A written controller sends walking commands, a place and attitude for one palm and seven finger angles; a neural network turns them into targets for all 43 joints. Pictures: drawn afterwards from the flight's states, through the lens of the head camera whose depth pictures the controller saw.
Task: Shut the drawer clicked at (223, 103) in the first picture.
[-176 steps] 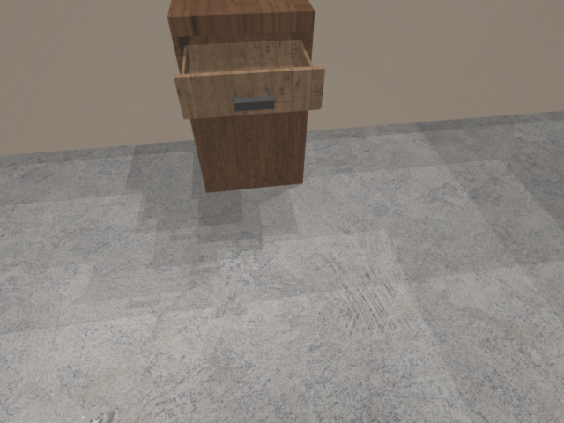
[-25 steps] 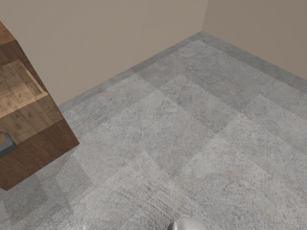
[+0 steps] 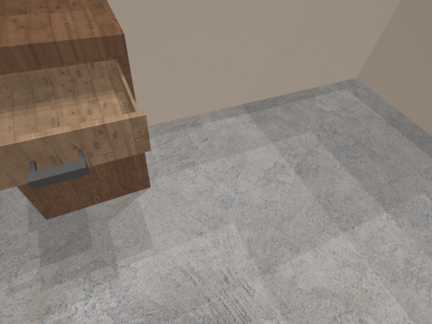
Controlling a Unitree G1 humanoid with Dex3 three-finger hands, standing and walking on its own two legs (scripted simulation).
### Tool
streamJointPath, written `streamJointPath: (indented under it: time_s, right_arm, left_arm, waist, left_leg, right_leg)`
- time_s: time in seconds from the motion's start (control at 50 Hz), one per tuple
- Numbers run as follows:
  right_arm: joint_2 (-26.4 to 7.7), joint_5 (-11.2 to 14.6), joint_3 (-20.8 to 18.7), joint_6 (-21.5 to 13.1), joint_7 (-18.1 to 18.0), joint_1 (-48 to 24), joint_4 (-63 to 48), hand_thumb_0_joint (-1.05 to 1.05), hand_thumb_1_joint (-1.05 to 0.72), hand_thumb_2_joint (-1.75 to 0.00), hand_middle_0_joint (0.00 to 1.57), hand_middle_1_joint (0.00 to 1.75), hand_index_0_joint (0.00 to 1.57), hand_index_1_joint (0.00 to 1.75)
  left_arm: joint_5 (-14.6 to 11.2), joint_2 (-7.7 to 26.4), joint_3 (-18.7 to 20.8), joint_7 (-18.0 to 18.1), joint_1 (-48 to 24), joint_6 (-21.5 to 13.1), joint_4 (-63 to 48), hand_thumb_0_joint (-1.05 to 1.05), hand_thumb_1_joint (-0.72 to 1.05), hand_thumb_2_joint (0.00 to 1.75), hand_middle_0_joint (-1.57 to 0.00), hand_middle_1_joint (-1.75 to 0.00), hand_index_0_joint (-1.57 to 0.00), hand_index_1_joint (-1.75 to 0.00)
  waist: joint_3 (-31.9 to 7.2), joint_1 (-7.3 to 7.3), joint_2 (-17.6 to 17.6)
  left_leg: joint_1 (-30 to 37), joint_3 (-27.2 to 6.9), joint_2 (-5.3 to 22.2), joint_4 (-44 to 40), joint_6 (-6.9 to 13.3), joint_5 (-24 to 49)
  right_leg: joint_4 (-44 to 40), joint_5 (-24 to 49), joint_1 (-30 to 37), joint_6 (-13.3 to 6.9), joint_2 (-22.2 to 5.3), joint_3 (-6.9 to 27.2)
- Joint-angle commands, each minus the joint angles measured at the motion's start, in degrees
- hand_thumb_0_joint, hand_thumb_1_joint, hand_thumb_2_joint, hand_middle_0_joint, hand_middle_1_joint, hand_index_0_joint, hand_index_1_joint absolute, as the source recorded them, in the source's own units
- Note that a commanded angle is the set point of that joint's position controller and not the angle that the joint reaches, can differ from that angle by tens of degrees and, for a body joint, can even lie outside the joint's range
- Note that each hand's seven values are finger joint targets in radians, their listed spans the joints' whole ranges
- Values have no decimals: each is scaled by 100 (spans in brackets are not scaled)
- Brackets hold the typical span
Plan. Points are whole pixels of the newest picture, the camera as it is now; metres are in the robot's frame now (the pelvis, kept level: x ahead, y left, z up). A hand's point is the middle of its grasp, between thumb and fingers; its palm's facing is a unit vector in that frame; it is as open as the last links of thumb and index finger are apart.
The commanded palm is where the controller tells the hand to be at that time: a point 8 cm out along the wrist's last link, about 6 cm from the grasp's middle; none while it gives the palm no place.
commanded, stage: turn to face it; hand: left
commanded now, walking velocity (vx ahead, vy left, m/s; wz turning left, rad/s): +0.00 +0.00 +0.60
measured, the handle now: (58, 166) +0.45 +0.40 -0.06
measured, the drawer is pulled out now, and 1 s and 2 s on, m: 0.30 0.30 0.30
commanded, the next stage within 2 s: take the last steps up to it in 0.66 s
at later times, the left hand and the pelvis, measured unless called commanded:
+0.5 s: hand out of the picture +0.05 +0.18 -0.13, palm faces +0.29 -0.91 -0.29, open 7.3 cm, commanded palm none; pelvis +0.00 -0.05 +0.01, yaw +17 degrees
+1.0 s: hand out of the picture -0.15 +0.16 -0.17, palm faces +0.50 -0.84 -0.19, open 7.4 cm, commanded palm none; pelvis -0.03 +0.00 +0.01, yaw +26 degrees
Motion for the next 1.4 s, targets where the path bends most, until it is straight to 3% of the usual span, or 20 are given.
streamJointPath:
  time_s: [0.0,0.06,0.26,0.38,0.4,0.42,0.44,0.46,0.52,0.56,0.74,0.84,0.86,0.88,0.9,0.92,0.94,1.06,1.18,1.38]
  right_arm:
    - [-1156,-16,-227,-158,-136,190,-306,0,-90,-90,20,30,20,30]
    - [-1088,54,-178,-214,-155,61,-383,0,-90,-90,20,30,20,30]
    - [-1340,21,-286,-65,-109,273,-286,0,-90,-90,20,30,20,30]
    - [-1322,47,-296,11,-53,-320,-488,0,-90,-90,20,30,20,30]
    - [-1166,89,-277,13,-31,-359,-532,0,-90,-90,20,30,20,30]
    - [-747,147,-221,17,-1,-251,-613,0,-90,-90,20,30,20,30]
    - [-816,79,-251,33,-11,-352,-732,0,-90,-90,20,30,20,30]
    - [-966,43,-307,81,9,-333,-704,0,-90,-90,20,30,20,30]
    - [-893,0,-287,181,95,-218,-359,0,-90,-90,20,30,20,30]
    - [-799,25,-255,170,113,-191,-299,0,-90,-90,20,30,20,30]
    - [-580,101,-54,122,63,-932,-377,0,-90,-90,20,30,20,30]
    - [-520,72,39,-65,58,-399,-154,0,-90,-90,20,30,20,30]
    - [-604,62,25,-117,57,-81,-34,0,-90,-90,20,30,20,30]
    - [-970,38,-47,-189,20,332,82,0,-90,-90,20,30,20,30]
    - [-1566,-23,-184,-198,-10,784,169,0,-90,-90,20,30,20,30]
    - [-1593,-20,-163,-156,-43,941,215,0,-90,-90,20,30,20,30]
    - [-1237,-19,-60,-187,-85,703,231,0,-90,-90,20,30,20,30]
    - [-624,103,114,-474,-186,690,339,0,-90,-90,20,30,20,30]
    - [-513,101,149,-549,-272,1448,683,0,-90,-90,20,30,20,30]
    - [-258,-1,248,-610,-376,2387,1188,0,-90,-90,20,30,20,30]
  left_arm:
    - [19,320,160,-84,-317,-152,-592,0,90,90,-20,-30,-20,-30]
    - [-24,424,154,-92,48,-162,-359,0,90,90,-20,-30,-20,-30]
    - [-95,552,86,18,-287,-149,-557,0,90,90,-20,-30,-20,-30]
    - [-129,605,74,72,427,-245,-445,0,90,90,-20,-30,-20,-30]
    - [-103,765,115,95,648,-299,-418,0,90,90,-20,-30,-20,-30]
    - [6,1284,209,134,735,-356,-443,0,90,90,-20,-30,-20,-30]
    - [4,1544,216,112,626,-320,-568,0,90,90,-20,-30,-20,-30]
    - [-19,1397,173,112,344,-296,-686,0,90,90,-20,-30,-20,-30]
    - [-42,847,43,77,-125,-369,-745,0,90,90,-20,-30,-20,-30]
    - [-28,745,28,77,50,-415,-691,0,90,90,-20,-30,-20,-30]
    - [54,1005,65,70,1046,-405,-271,0,90,90,-20,-30,-20,-30]
    - [39,1046,87,5,975,-406,-16,0,90,90,-20,-30,-20,-30]
    - [5,979,68,-18,830,-380,-5,0,90,90,-20,-30,-20,-30]
    - [-38,703,15,-50,733,-346,-70,0,90,90,-20,-30,-20,-30]
    - [-28,285,-72,-108,521,-326,-282,0,90,90,-20,-30,-20,-30]
    - [37,421,-97,-89,67,-342,-396,0,90,90,-20,-30,-20,-30]
    - [66,466,-67,-98,114,-343,-269,0,90,90,-20,-30,-20,-30]
    - [25,312,-91,-204,768,-361,409,0,90,90,-20,-30,-20,-30]
    - [3,242,-82,-162,393,-318,413,0,90,90,-20,-30,-20,-30]
    - [-30,4,-172,-224,-969,-374,44,0,90,90,-20,-30,-20,-30]
  waist:
    - [-377,-12,1276]
    - [-629,69,843]
    - [-564,-182,1126]
    - [-645,188,1076]
    - [-704,314,572]
    - [-677,323,-1065]
    - [-438,338,-1524]
    - [-267,204,-752]
    - [244,-55,-754]
    - [117,-17,-734]
    - [-351,437,-933]
    - [-537,257,-1015]
    - [-446,60,-724]
    - [-449,-155,408]
    - [-190,-394,2232]
    - [291,-498,1785]
    - [424,-319,1400]
    - [439,119,791]
    - [444,25,843]
    - [932,-285,776]
  left_leg:
    - [878,-2238,1438,-2354,667,2041]
    - [1380,-1585,984,-2128,547,3124]
    - [1688,-2425,970,-1957,871,3261]
    - [445,-2579,585,-1499,569,2706]
    - [-147,-2381,294,-1118,285,1862]
    - [-1202,-1416,-504,52,-220,-17]
    - [-1349,-972,-773,1301,-393,-1342]
    - [-1155,-1177,-546,2073,-344,-1125]
    - [-1203,-961,-304,2931,-454,-171]
    - [-1200,-806,-275,2844,-530,5]
    - [-476,-356,-290,826,-575,-617]
    - [747,-42,-355,-916,-369,-170]
    - [1523,-6,-346,-1639,-285,196]
    - [2324,-948,324,-2248,-30,-169]
    - [2505,-2840,1680,-2929,478,-714]
    - [1980,-3130,1988,-3168,869,-619]
    - [1722,-2702,1708,-3237,863,-632]
    - [1841,-1199,830,-3040,408,2507]
    - [2397,-1154,954,-2809,234,3910]
    - [2925,-1284,1196,-2701,453,4641]
  right_leg:
    - [1944,240,-1263,156,130,1193]
    - [1843,699,-1062,286,208,1158]
    - [100,-36,-444,352,451,1262]
    - [-1965,906,1452,180,672,1168]
    - [-2821,1395,2215,134,374,1390]
    - [-3493,1288,2804,-314,-1074,2805]
    - [-3591,1700,1966,-918,-2055,3540]
    - [-3532,1637,1370,-1090,-1957,3069]
    - [-3328,1922,1073,-811,-996,1916]
    - [-3207,2481,1370,-817,-888,1562]
    - [-2769,4209,2261,-1077,-1096,1403]
    - [-2818,1716,1816,-810,-1012,1379]
    - [-2618,668,1126,-598,-814,1167]
    - [-1743,-196,126,-308,-408,778]
    - [-224,-913,-1131,26,378,139]
    - [536,-895,-1473,-82,303,787]
    - [825,-422,-1402,-142,132,1072]
    - [1493,1217,-1115,-24,235,1062]
    - [1583,1390,-1684,5,307,1080]
    - [716,1301,-2230,-242,304,800]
